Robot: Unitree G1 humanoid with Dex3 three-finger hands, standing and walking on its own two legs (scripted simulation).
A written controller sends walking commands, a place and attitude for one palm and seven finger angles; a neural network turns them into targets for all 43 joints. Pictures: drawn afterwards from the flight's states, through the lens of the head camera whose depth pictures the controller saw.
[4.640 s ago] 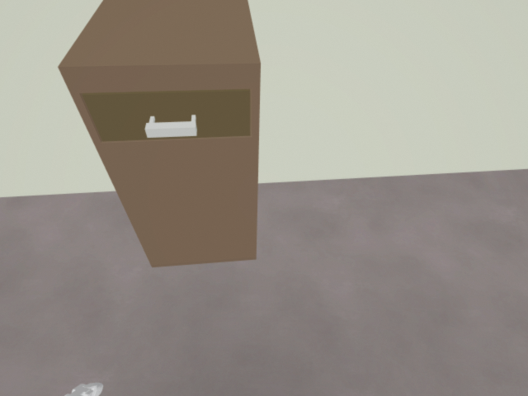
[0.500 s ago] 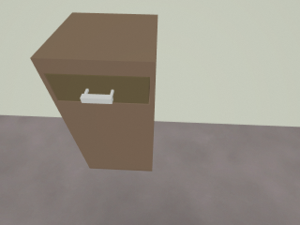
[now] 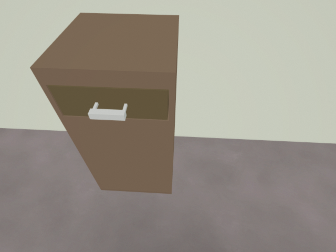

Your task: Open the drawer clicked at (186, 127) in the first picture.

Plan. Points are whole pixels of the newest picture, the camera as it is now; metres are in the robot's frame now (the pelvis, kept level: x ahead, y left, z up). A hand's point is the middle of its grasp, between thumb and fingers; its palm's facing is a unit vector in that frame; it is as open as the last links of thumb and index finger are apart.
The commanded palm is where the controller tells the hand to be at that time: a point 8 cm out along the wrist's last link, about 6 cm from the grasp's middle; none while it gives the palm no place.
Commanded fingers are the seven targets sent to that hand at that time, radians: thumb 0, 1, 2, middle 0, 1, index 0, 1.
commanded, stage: raise the hand with hooked fingers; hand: left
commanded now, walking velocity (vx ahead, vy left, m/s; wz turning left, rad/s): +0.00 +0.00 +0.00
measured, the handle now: (109, 110) +0.54 +0.26 -0.02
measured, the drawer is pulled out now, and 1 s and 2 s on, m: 0.00 0.00 0.00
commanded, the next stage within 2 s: move the hooked fingers above the handle in 1.80 s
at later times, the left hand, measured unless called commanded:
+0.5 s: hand (81, 237) +0.15 +0.22 -0.04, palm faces +0.05 -0.06 -1.00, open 9.6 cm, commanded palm +0.16 +0.21 +0.02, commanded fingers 0.00 0.18 0.59 -0.25 -0.76 -0.25 -0.76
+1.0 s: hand (77, 183) +0.25 +0.24 +0.04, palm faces +0.16 -0.08 -0.98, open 12.5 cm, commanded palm +0.22 +0.23 +0.09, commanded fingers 0.00 -0.41 0.34 -0.29 -1.14 -0.29 -1.14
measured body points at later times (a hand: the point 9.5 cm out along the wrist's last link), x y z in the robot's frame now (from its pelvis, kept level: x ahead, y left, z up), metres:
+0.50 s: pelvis +0.00 -0.04 -0.05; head +0.04 -0.06 +0.40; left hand +0.15 +0.22 +0.02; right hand +0.28 -0.23 -0.11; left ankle -0.05 +0.11 -0.73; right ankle +0.00 -0.12 -0.73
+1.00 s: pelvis -0.01 +0.00 -0.02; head +0.01 -0.03 +0.43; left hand +0.23 +0.24 +0.09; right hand +0.15 -0.27 -0.13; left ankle -0.04 +0.12 -0.73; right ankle +0.00 -0.12 -0.73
